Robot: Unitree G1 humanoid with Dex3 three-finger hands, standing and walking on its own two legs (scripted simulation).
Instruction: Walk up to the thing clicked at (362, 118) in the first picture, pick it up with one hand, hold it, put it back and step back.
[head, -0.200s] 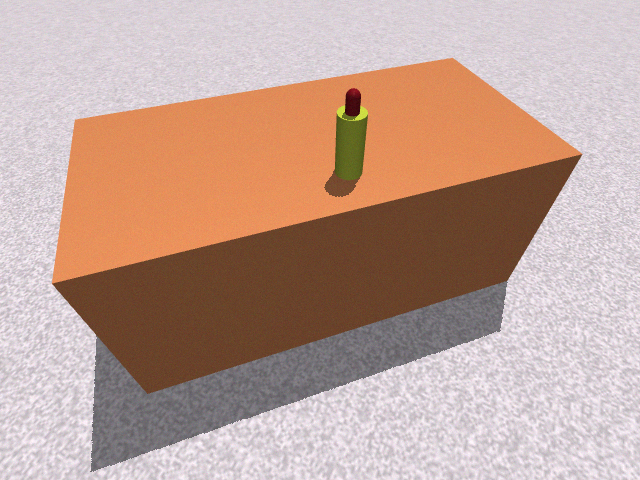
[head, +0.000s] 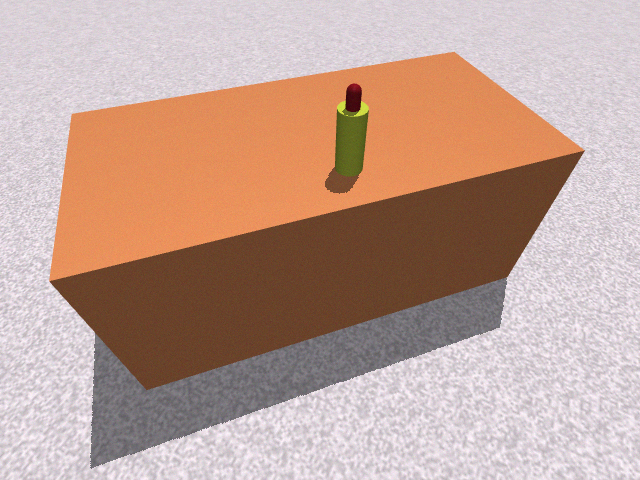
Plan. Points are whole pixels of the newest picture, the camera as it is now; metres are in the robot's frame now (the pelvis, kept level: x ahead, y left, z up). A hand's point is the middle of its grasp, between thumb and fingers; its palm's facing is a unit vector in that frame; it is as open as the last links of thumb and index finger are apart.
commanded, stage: stand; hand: right
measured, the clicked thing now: (351, 129) +0.90 -0.07 -0.07
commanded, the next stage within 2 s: walk up in 0.92 s
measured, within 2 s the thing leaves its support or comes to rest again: neither
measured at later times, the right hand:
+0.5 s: hand out of the picture +0.09 -0.25 -0.16, palm faces -0.03 +0.94 -0.34, open 7.4 cm
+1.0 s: hand out of the picture +0.08 -0.26 -0.16, palm faces -0.04 +0.94 -0.34, open 7.4 cm
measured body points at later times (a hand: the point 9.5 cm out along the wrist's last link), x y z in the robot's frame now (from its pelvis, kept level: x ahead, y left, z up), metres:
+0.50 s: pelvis +0.01 +0.00 +0.00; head +0.02 +0.00 +0.45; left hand +0.09 +0.30 -0.13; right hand +0.09 -0.30 -0.13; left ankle +0.01 +0.11 -0.75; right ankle +0.00 -0.13 -0.75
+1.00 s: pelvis +0.01 +0.00 +0.00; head +0.02 +0.00 +0.45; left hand +0.08 +0.30 -0.13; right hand +0.08 -0.30 -0.13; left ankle +0.01 +0.11 -0.75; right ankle +0.00 -0.13 -0.74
